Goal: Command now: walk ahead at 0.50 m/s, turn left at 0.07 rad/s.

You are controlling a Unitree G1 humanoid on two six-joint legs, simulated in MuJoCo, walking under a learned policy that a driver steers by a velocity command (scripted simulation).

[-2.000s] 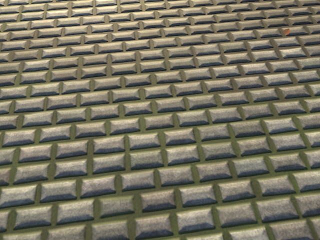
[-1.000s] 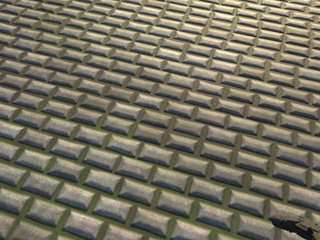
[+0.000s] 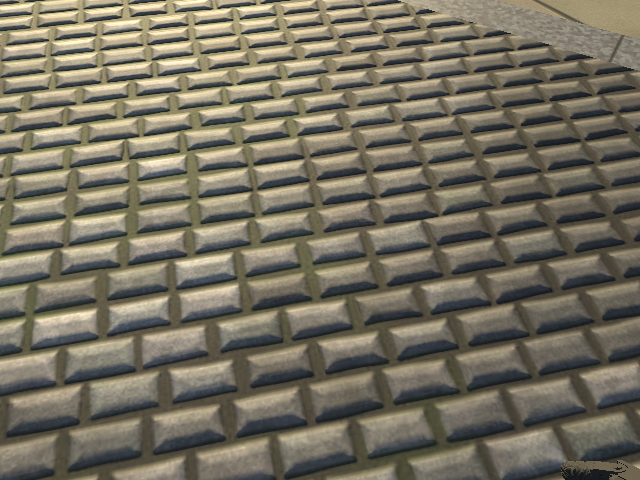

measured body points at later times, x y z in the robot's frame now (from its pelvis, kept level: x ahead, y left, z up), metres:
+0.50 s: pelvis +0.27 +0.00 +0.01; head +0.29 +0.00 +0.46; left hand +0.44 +0.28 -0.05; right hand +0.34 -0.28 -0.12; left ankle +0.11 +0.09 -0.68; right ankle +0.37 -0.10 -0.72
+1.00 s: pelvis +0.49 +0.13 -0.01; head +0.52 +0.17 +0.44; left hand +0.36 +0.40 -0.13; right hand +0.81 +0.04 -0.08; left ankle +0.53 +0.25 -0.72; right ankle +0.40 -0.09 -0.65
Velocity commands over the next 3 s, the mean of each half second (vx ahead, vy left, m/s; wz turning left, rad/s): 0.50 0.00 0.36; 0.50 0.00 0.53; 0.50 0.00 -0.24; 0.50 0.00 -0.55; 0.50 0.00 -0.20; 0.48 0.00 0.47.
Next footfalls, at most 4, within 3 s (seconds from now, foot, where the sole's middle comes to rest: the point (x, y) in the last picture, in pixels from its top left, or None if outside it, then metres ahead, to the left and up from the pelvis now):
0.44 right None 0.40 -0.09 -0.76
0.94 left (217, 436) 0.56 0.27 -0.76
1.50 right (262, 291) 0.94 0.22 -0.76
1.96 left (177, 219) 1.16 0.48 -0.76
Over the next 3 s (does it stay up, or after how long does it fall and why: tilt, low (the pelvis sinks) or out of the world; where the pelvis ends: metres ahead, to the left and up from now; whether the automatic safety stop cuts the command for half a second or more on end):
stays up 1.54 0.37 -0.01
